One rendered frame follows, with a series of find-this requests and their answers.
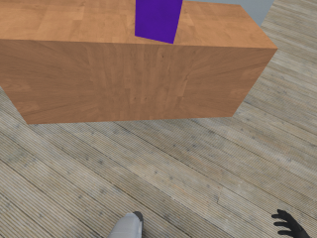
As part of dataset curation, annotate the carton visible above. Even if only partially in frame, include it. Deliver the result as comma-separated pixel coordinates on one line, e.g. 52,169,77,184
135,0,183,44

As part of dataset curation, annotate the left robot thigh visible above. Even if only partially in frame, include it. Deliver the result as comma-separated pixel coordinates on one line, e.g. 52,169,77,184
107,216,143,238

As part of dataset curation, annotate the right robot hand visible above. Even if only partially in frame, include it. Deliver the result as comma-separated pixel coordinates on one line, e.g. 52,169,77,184
271,209,310,238

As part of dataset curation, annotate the robot left foot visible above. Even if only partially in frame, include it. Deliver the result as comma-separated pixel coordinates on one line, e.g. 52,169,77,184
133,211,144,234

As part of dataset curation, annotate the pedestal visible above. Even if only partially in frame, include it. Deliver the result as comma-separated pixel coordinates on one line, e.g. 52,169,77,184
0,0,278,125

